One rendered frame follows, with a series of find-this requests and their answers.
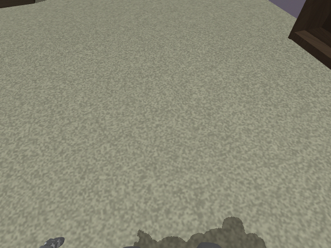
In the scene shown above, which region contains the bookshelf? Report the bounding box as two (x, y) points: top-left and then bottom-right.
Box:
(288, 0), (331, 70)

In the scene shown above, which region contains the left robot hand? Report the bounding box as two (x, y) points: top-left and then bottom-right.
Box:
(40, 237), (65, 248)

